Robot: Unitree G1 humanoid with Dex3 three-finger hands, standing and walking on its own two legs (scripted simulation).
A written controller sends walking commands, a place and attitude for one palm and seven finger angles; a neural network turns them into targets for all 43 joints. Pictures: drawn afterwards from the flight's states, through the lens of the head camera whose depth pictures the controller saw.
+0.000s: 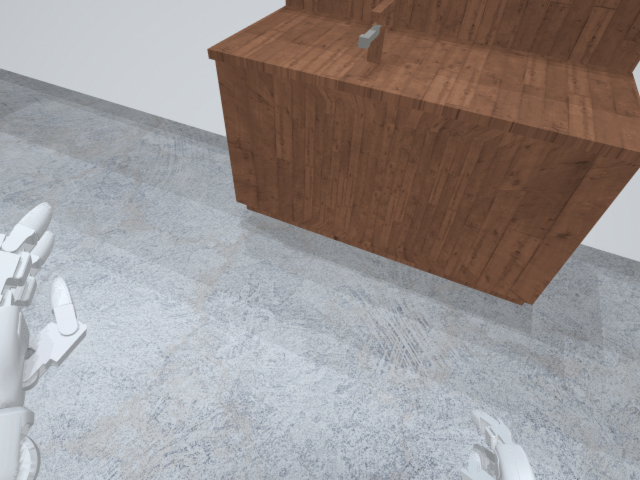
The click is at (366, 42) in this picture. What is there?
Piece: tap's lever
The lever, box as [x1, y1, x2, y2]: [358, 34, 370, 48]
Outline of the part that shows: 361,34 359,36 358,46 367,48 369,46 370,36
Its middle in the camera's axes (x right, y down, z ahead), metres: +0.12 -0.56 +1.09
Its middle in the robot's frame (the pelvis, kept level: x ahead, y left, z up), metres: +1.20 -0.05 +0.08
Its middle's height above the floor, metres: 0.85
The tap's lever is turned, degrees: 0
